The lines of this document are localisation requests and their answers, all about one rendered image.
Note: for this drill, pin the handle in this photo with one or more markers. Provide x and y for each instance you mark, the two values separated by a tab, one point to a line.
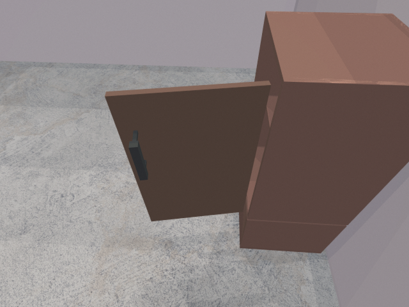
137	156

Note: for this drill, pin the cupboard door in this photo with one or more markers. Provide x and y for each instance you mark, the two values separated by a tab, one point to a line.
199	143

